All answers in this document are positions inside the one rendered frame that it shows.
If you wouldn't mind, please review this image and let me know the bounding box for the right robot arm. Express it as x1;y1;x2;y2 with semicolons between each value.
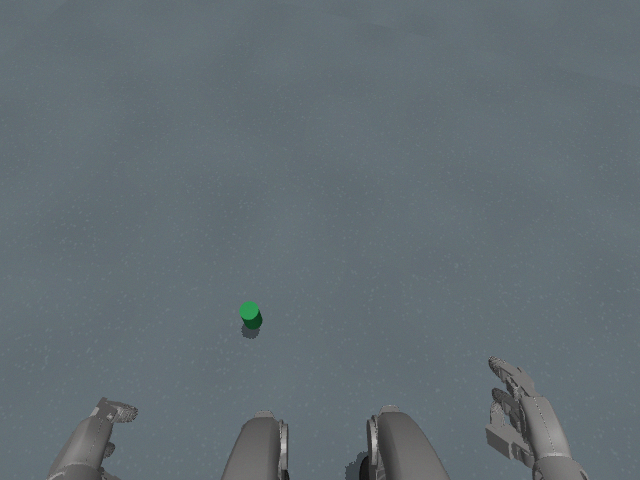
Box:
532;456;589;480

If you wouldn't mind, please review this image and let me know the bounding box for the left robot hand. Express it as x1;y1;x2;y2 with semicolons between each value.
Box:
46;397;138;480

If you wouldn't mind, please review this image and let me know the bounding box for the right robot hand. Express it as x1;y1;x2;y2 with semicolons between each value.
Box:
485;356;573;469

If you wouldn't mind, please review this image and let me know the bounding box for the left robot arm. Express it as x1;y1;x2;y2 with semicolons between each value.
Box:
46;464;102;480

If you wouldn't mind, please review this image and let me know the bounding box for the can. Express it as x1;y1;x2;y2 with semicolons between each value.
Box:
239;301;262;330

